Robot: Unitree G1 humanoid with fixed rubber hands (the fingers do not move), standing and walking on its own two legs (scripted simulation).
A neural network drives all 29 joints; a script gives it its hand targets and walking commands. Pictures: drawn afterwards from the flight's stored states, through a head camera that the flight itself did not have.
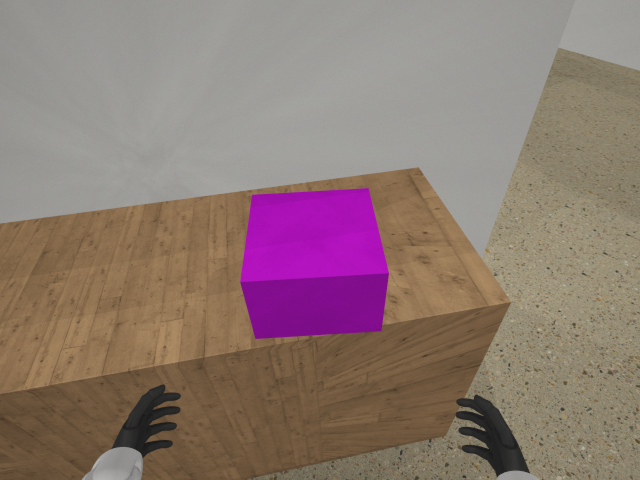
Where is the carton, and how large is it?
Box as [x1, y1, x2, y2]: [240, 188, 388, 338]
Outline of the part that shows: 368,188 252,195 240,282 255,338 376,331 381,329 388,271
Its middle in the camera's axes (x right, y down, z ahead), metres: -0.01 +0.04 +0.70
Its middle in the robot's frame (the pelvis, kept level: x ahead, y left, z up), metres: +0.49 +0.04 -0.04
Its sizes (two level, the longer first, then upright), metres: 0.222 0.217 0.153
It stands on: a pedestal, 0.65 m high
